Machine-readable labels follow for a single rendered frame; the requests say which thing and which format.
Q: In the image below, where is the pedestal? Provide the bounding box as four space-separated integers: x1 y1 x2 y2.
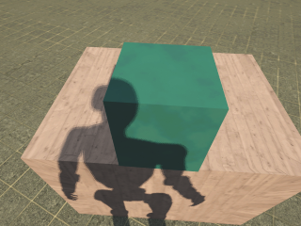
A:
21 47 301 225

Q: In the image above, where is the carton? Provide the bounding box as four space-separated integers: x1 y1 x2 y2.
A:
103 42 229 172

